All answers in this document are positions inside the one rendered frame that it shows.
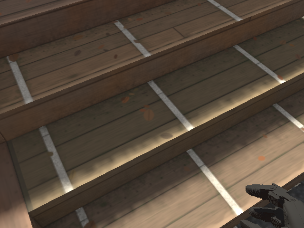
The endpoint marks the right robot hand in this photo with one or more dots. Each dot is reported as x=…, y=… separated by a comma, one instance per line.
x=292, y=215

